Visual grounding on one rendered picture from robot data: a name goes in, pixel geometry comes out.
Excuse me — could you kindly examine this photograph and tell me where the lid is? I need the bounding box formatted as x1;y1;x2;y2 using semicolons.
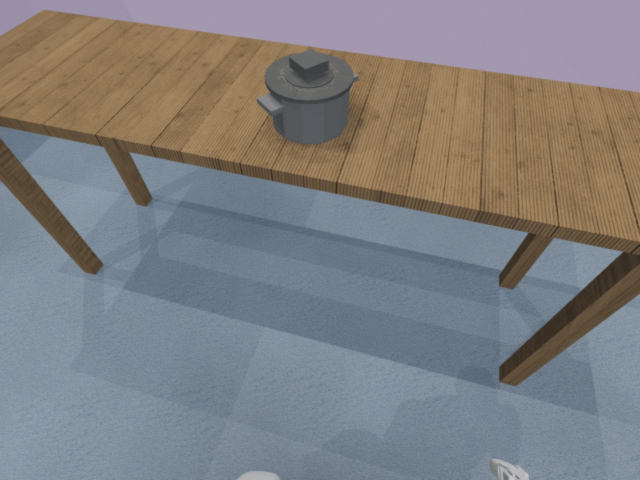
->
265;53;354;104

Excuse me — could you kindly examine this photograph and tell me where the pot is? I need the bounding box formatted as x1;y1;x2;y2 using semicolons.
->
257;72;359;144

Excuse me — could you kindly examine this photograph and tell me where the right robot hand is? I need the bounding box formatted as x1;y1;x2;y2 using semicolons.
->
490;459;529;480

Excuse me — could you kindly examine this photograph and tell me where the knob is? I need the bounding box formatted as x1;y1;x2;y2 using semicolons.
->
289;49;329;79

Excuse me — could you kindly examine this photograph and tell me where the table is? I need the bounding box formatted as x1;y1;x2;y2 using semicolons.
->
0;10;640;386

